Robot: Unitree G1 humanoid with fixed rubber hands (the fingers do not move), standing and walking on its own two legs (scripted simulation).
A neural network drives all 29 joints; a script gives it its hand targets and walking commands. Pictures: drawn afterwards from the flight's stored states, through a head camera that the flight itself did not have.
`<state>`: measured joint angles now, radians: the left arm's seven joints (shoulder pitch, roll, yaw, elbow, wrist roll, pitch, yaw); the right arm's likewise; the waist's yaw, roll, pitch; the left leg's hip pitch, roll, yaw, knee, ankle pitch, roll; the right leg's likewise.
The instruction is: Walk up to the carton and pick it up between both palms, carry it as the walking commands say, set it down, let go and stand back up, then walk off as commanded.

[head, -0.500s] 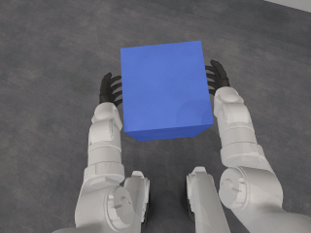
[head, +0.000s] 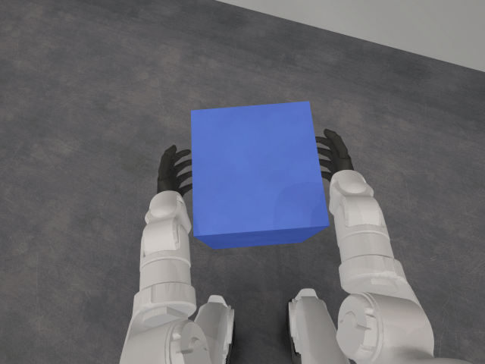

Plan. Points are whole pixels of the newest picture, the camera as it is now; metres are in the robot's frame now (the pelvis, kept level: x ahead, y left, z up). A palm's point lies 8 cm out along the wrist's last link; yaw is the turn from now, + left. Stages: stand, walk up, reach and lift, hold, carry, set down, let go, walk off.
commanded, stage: reach and lift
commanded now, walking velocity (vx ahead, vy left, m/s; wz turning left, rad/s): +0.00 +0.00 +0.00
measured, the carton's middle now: (254, 186) +0.43 +0.01 -0.12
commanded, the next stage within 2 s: none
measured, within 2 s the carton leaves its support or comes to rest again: neither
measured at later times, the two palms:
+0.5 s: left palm (151, 187) +0.37 +0.15 +0.04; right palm (350, 171) +0.40 -0.13 +0.03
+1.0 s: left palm (130, 179) +0.36 +0.15 +0.11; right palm (372, 164) +0.38 -0.14 +0.10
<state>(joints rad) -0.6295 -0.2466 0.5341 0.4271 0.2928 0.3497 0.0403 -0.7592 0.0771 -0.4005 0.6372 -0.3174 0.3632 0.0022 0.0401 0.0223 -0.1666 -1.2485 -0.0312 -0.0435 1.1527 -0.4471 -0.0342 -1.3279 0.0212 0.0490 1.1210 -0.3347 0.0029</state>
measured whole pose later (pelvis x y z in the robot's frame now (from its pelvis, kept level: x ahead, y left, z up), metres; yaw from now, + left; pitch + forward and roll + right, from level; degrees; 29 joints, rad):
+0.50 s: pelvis +0.01 +0.00 +0.06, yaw +0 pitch +22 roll +1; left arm -0.52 -0.24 0.48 0.41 0.32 0.37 0.01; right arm -0.61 0.14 -0.39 0.55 -0.35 0.38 0.00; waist 0.05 0.03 -0.10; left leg -0.88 -0.03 -0.05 0.84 -0.34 -0.03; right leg -0.95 0.01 0.05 0.82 -0.24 0.00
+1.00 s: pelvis +0.03 -0.01 +0.10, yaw +0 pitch +8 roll +1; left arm -0.44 -0.21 0.41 0.44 0.33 0.44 -0.01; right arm -0.47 0.17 -0.35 0.49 -0.35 0.47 -0.02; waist 0.06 0.03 -0.03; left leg -0.43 -0.01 -0.06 0.54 -0.25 -0.04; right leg -0.51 0.02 0.04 0.54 -0.17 -0.01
